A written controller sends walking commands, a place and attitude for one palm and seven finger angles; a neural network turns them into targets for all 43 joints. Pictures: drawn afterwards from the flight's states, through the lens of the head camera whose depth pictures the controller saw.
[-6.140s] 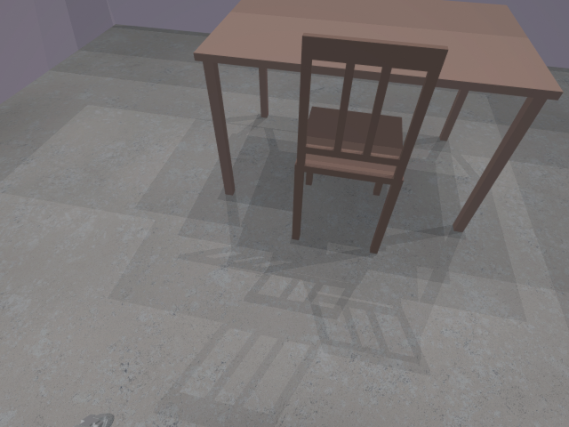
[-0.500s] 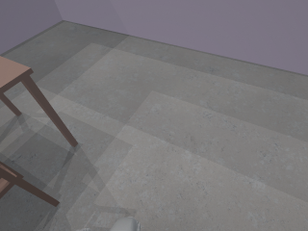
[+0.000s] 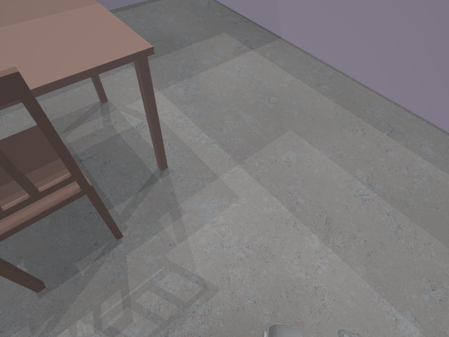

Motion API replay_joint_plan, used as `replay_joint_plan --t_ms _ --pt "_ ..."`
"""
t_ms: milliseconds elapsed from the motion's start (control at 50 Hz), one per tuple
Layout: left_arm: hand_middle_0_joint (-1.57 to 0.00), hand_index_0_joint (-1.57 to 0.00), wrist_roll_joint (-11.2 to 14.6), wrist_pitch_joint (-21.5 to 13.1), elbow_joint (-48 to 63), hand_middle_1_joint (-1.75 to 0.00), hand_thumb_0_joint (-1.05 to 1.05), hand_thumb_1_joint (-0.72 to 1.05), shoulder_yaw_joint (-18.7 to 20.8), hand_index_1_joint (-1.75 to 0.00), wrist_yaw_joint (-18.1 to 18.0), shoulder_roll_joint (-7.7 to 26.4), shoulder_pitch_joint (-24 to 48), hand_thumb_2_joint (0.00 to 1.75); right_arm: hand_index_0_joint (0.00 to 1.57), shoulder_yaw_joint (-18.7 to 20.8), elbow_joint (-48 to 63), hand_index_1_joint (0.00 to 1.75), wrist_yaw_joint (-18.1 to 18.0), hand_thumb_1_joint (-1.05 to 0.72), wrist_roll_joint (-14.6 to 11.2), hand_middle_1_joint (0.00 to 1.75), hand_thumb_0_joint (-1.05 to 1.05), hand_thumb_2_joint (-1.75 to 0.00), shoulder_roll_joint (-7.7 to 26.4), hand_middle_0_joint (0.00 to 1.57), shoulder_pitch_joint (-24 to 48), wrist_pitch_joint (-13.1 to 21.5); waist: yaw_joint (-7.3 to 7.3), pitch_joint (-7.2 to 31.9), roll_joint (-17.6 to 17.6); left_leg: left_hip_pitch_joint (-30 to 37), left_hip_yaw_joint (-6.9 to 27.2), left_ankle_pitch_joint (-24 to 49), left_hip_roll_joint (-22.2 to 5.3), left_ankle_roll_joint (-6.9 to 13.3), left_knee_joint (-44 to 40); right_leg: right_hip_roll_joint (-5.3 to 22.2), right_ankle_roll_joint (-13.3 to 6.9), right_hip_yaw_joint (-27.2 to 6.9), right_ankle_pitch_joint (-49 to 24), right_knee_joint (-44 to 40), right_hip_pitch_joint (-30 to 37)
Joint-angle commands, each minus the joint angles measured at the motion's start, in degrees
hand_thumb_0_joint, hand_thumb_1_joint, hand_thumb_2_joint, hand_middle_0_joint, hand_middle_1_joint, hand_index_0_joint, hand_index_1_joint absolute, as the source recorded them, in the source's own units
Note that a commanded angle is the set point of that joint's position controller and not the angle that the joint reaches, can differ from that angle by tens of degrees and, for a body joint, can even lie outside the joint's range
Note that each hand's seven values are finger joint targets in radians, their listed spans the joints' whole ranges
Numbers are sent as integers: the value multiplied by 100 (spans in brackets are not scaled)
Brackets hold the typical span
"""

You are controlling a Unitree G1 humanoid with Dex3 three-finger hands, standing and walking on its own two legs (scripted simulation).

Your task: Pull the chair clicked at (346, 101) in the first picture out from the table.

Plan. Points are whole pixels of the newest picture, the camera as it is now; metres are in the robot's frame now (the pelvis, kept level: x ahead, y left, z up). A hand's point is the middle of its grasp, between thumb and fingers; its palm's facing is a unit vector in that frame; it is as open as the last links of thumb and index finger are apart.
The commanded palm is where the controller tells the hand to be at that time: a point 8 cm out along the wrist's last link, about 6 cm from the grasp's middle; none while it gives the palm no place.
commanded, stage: turn to face it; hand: left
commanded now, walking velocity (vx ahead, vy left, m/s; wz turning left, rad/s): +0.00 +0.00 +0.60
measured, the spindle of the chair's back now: out of the picture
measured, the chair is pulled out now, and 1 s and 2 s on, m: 0.00 0.00 0.00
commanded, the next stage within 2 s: take the last steps up to it in 1.16 s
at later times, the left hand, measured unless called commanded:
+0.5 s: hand out of the picture +0.02 +0.17 -0.15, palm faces +0.30 -0.92 -0.26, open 7.3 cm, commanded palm none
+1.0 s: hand out of the picture -0.05 +0.24 -0.16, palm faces +0.57 -0.78 -0.24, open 7.3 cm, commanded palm none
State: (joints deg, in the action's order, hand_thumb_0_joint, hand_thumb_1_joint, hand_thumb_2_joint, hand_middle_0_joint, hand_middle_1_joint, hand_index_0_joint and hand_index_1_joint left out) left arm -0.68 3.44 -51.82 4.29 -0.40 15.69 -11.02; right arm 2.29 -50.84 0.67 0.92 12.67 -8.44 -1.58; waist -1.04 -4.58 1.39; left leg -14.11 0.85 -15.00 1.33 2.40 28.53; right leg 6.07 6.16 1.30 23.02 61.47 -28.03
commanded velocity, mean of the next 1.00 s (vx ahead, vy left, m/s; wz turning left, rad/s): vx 0.00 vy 0.00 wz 0.52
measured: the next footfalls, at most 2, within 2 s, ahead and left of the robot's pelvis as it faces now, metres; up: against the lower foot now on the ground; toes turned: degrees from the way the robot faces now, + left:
right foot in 0.22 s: +0.06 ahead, -0.15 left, +0.00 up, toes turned +6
left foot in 0.64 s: -0.02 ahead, +0.11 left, +0.00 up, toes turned +29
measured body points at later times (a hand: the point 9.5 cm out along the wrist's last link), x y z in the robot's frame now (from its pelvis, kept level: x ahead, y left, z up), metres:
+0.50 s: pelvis +0.00 -0.04 +0.00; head +0.03 -0.05 +0.45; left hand +0.01 +0.22 -0.13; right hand +0.14 -0.28 -0.15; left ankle -0.06 +0.10 -0.67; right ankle +0.02 -0.16 -0.74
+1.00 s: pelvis -0.02 +0.01 +0.00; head +0.00 +0.04 +0.45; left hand -0.08 +0.28 -0.14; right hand +0.19 -0.15 -0.13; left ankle -0.05 +0.09 -0.74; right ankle +0.07 -0.12 -0.68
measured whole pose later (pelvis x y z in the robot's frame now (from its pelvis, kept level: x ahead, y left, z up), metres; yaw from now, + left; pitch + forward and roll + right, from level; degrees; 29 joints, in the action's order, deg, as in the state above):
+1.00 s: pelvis -0.02 +0.01 +0.00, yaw +34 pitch +0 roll -1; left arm -0.5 3.4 -51.3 3.2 -0.6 14.3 -9.1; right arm 1.7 -51.7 0.4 1.1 11.4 -11.3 -1.8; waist 0.5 -3.6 0.7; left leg -13.5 3.8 -12.3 3.3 3.3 26.2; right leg 4.0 5.4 0.5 23.5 54.7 -25.4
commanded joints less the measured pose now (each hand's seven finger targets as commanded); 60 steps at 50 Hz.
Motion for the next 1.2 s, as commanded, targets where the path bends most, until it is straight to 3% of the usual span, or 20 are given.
replay_joint_plan --t_ms 0,100,160,180,200,220,300,500,580,600,620,640,740,980,1080,1100,1120,1140,1160,1180 --pt "-20 -20 -4 -162 625 -30 0 90 91 -30 -50 336 255 90 20 420 280 30 -103 -90 32 30 0 -90 1242 20 -295 86 271 647 -909 706 1515 2518 -1398 781 -785 -141 8 -93 99 -600 -165" --pt "-20 -20 39 -235 759 -30 0 90 55 -30 -77 263 245 90 20 474 299 30 -95 -90 55 30 0 -90 1242 20 -249 36 243 780 -1182 376 1904 2845 -1239 723 -455 -472 -109 -21 97 -1863 703" --pt "-20 -20 52 -360 650 -30 0 90 95 -30 -114 426 -330 90 20 474 368 30 -79 -90 -15 30 0 -90 1112 20 -102 35 -100 974 -816 -343 1887 2307 -883 352 213 -385 -169 -76 -1152 -3718 2117" --pt "-20 -20 -23 -434 626 -30 0 90 178 -30 -157 855 -524 90 20 426 411 30 -44 -90 -76 30 0 -90 744 20 -277 51 -145 1199 410 -1331 1302 698 -319 -87 1152 718 -469 -1080 -1560 -4391 3184" --pt "-20 -20 -82 -430 667 -30 0 90 244 -30 -170 1293 -565 90 20 392 585 30 -36 -90 -49 30 0 -90 506 20 -338 54 -160 1096 1607 -2189 258 -1974 411 -510 2489 2239 -1217 -2310 -2506 -4474 3193" --pt "-20 -20 -28 -409 696 -30 0 90 212 -30 -180 1149 -520 90 20 468 510 30 -50 -90 33 30 0 -90 807 20 -257 -29 -166 973 1277 -1970 602 -2004 50 -443 3460 2251 -1474 -2096 -2188 -4480 2394" --pt "-20 -20 -40 -402 832 -30 0 90 33 -30 -156 537 298 90 20 424 220 30 101 -90 49 30 0 -90 639 20 -342 -152 241 218 851 -1977 153 -733 -259 -612 4398 1233 -1190 -445 -2045 -4351 1647" --pt "-20 -20 -111 -323 465 -30 0 90 154 -30 -133 948 -454 90 20 254 400 30 148 -90 -27 30 0 -90 486 20 380 -115 -177 451 1159 -1175 -631 -1059 -287 -621 1967 1535 -1269 382 -3107 -3884 2205" --pt "-20 -20 -49 -254 399 -30 0 90 207 -30 -101 982 -396 90 20 278 324 30 117 -90 -11 30 0 -90 682 20 -220 -2 145 907 859 104 -748 75 -208 -449 10 1409 -786 882 -3039 -2731 2023" --pt "-20 -20 -3 -230 487 -30 0 90 192 -30 -70 792 -447 90 20 396 261 30 103 -90 14 30 0 -90 1142 20 -619 64 377 1226 -248 1252 147 1257 -831 -144 -517 1079 -439 1046 -2118 -1567 1039" --pt "-20 -20 29 -224 788 -30 0 90 69 -30 -21 346 -234 90 20 562 237 30 57 -90 21 30 0 -90 1844 20 -1014 95 608 1236 -2064 1915 2267 3796 -2466 725 -695 243 21 991 1507 -261 -682" --pt "-20 -20 -44 -152 916 -30 0 90 8 -30 -88 471 170 90 20 549 92 30 11 -90 -27 30 0 -90 1930 20 -1364 57 740 1269 -1405 1655 2235 3831 -2730 1071 -587 238 -83 278 1690 358 -704" --pt "-20 -20 -15 -174 416 -30 0 90 77 -30 -14 447 -32 90 20 291 346 30 -143 -90 3 30 0 -90 1149 20 -211 139 191 700 -1022 744 1079 3363 -1445 651 -708 118 -73 -38 57 647 -419" --pt "-20 -20 16 -185 581 -30 0 90 -17 -30 -80 228 349 90 20 329 160 30 -151 -90 51 30 0 -90 1065 20 -573 60 336 687 -934 825 1834 2601 -1377 882 -812 -304 -146 -95 242 -1193 162" --pt "-20 -20 49 -285 409 -30 0 90 -25 -30 -132 203 -258 90 20 314 115 30 -131 -90 19 30 0 -90 947 20 -378 28 42 705 -846 -54 1837 2319 -1079 602 -434 -531 -290 41 -749 -3049 1683" --pt "-20 -20 36 -332 366 -30 0 90 -6 -30 -151 281 -425 90 20 296 103 30 -117 -90 -20 30 0 -90 841 20 -377 37 -49 747 -621 -408 1721 1764 -883 390 -188 -386 -319 -69 -1252 -3803 2250" --pt "-20 -20 -24 -405 334 -30 0 90 51 -30 -183 586 -530 90 20 255 110 30 -86 -90 -72 30 0 -90 533 20 -506 60 -61 853 297 -1091 1243 601 -427 29 573 498 -560 -953 -1457 -4351 2887" --pt "-20 -20 -95 -442 376 -30 0 90 131 -30 -191 1035 -533 90 20 202 241 30 -74 -90 -76 30 0 -90 278 20 -564 59 -35 685 1418 -1786 328 -1448 313 -359 1736 1854 -1250 -2177 -2319 -4585 2859" --pt "-20 -20 -35 -411 425 -30 0 90 130 -30 -186 1002 -530 90 20 317 193 30 -109 -90 -5 30 0 -90 570 20 -531 -48 -86 785 1126 -1493 549 -1882 115 -352 2687 2091 -1631 -2117 -2091 -4659 2123" --pt "-20 -20 -30 -380 453 -30 0 90 125 -30 -193 846 -237 90 20 339 102 30 -89 -90 13 30 0 -90 547 20 -429 -117 17 475 1008 -1529 533 -1653 53 -347 3357 1768 -1670 -1933 -1599 -4755 1694"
